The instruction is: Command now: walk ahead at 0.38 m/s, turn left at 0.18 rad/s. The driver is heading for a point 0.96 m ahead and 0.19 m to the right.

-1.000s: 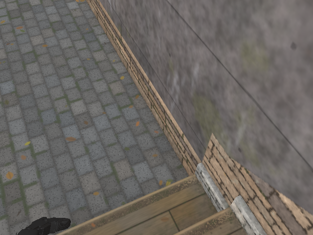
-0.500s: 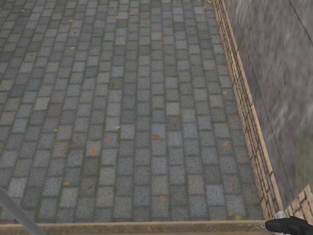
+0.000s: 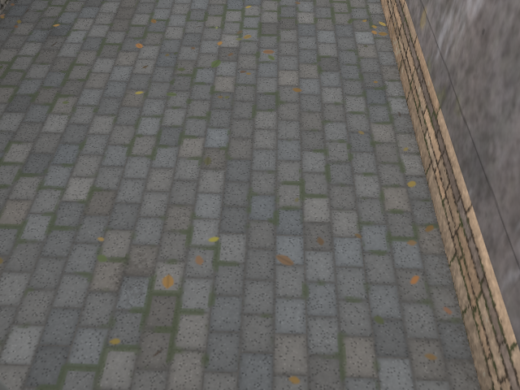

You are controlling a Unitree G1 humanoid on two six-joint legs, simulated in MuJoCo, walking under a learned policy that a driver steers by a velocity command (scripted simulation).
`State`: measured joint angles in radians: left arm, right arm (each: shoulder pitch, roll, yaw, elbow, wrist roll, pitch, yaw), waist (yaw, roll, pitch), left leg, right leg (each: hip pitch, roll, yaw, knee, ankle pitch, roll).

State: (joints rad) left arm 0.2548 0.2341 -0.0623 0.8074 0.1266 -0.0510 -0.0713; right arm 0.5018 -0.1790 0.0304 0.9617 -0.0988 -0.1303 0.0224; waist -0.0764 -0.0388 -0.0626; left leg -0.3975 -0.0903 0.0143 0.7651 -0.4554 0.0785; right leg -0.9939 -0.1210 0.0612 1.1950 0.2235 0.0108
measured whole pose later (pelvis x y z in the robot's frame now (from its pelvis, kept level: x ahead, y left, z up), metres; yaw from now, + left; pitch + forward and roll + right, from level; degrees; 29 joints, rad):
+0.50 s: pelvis +0.22 -0.12 -0.16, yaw +2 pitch +1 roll +0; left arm 0.36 0.27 -0.01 0.94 0.05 -0.10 -0.10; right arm 0.30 -0.23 0.01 0.86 -0.04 -0.08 0.09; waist -0.04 0.01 -0.02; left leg -0.83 0.09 -0.03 1.47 -0.24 -0.11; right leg -0.33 0.03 -0.13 0.59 -0.28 -0.08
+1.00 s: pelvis +0.29 -0.11 -0.15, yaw +1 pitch +0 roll -1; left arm 0.19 0.29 0.07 0.91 0.00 -0.07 -0.11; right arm 0.10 -0.27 -0.07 0.96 -0.01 -0.04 0.07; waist 0.00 0.03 0.03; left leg -0.28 0.07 0.02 0.58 -0.29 -0.03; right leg -0.15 0.04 -0.11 0.50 -0.34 -0.05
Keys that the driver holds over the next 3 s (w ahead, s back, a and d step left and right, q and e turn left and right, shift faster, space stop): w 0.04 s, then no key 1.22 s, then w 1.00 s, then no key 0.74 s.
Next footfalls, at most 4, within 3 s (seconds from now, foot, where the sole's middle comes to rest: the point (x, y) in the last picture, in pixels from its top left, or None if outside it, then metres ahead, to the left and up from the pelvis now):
0.26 right None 0.29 -0.19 -0.92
0.62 left None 0.34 0.03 -0.92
1.92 right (320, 357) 0.71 -0.23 -1.10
2.36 left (239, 299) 0.94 0.02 -1.10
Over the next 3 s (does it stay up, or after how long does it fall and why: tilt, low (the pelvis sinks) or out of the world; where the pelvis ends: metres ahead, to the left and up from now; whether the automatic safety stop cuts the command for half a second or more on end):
stays up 0.91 -0.07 -0.32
